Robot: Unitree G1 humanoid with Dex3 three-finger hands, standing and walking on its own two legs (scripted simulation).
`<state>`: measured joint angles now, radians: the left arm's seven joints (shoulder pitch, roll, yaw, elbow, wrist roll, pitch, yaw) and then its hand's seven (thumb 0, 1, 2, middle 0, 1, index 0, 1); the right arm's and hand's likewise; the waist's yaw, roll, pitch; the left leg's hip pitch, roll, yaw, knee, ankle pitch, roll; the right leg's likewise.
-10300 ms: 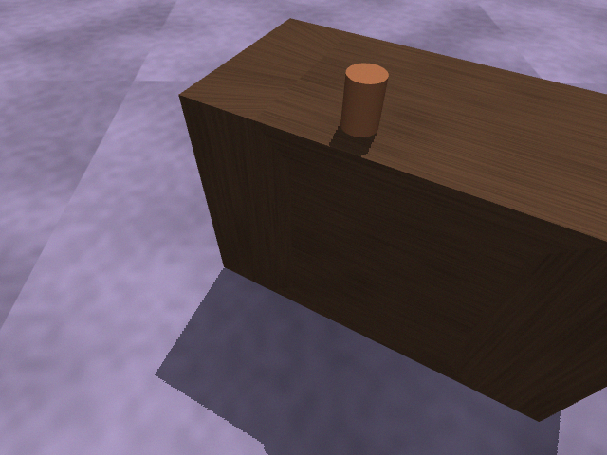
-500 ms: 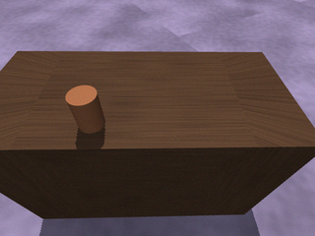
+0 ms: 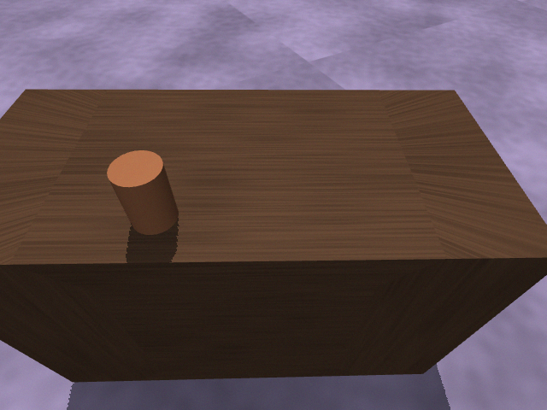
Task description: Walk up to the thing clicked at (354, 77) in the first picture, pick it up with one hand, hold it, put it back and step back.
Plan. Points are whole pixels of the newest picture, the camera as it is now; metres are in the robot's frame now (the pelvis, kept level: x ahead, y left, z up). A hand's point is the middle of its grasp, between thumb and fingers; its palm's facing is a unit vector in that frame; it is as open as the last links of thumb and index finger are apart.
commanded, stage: stand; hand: left
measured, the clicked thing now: (146, 194) +0.46 +0.25 +0.03
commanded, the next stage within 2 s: rise first in 1.14 s
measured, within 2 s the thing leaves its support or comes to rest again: neither
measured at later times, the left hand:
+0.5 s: hand out of the picture +0.08 +0.25 -0.16, palm faces -0.04 -0.94 -0.34, open 7.3 cm
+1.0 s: hand out of the picture +0.08 +0.25 -0.16, palm faces -0.03 -0.94 -0.34, open 7.3 cm
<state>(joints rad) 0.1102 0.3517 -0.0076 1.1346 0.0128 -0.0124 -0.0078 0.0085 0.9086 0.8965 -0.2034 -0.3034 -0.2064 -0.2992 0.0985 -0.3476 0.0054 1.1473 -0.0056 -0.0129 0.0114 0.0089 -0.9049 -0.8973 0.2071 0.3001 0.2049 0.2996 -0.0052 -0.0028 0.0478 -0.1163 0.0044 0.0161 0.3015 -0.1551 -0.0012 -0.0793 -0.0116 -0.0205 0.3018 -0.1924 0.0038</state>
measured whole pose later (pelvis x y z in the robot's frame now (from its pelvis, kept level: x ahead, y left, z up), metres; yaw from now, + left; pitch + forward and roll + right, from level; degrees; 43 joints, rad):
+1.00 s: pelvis +0.01 +0.00 +0.00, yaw +0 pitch -2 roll +0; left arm 0.11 0.35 0.00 1.13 0.01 -0.01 -0.01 0.01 0.91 0.90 -0.20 -0.30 -0.21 -0.30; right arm 0.10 -0.35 0.01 1.13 0.00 -0.01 0.01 0.01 -0.90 -0.90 0.21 0.30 0.21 0.30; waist 0.00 0.00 0.05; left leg -0.09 0.01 0.02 0.29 -0.16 -0.01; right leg -0.06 -0.01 -0.02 0.29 -0.20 0.00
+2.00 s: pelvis +0.01 +0.00 -0.01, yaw +0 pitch -2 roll +0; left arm 0.40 0.31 0.20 0.10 -0.05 -0.08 0.06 0.00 -0.50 0.02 -0.05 -0.05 -0.05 -0.05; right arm 0.25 -0.23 -0.09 0.61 0.04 -0.06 -0.06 0.00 0.47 -0.03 0.06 0.05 0.06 0.05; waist 0.04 0.03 0.02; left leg -0.14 0.00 0.02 0.40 -0.23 0.00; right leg -0.11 -0.02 -0.02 0.40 -0.27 0.00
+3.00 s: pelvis +0.00 +0.00 -0.01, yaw +1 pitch -3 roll +0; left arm 0.42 0.37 0.36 -0.15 -0.05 -0.27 0.03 -0.01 -0.58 0.06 -0.06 -0.06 -0.05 -0.06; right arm 0.23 -0.23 -0.15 0.68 0.03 -0.10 -0.04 -0.01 0.50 -0.05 0.06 0.05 0.06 0.05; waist 0.06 0.04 0.05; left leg -0.13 0.00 0.00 0.39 -0.20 0.00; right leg -0.09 -0.02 -0.04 0.41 -0.26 0.00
